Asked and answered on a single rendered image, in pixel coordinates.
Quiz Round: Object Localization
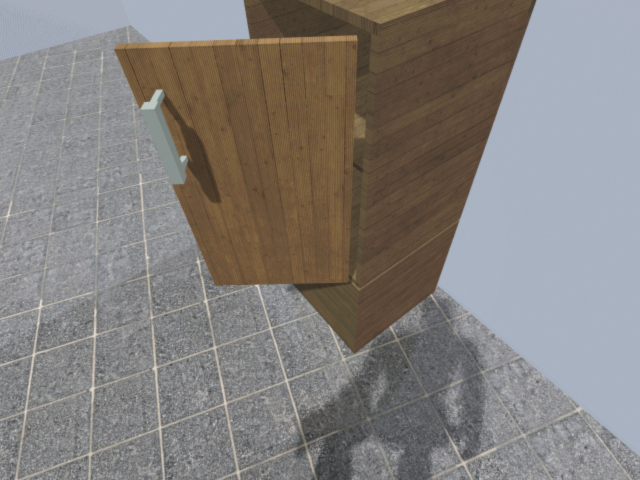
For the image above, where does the cupboard door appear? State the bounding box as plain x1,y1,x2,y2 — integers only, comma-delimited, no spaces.
114,35,358,286

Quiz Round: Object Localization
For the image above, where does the handle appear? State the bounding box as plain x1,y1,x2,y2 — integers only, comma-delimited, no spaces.
140,90,188,184

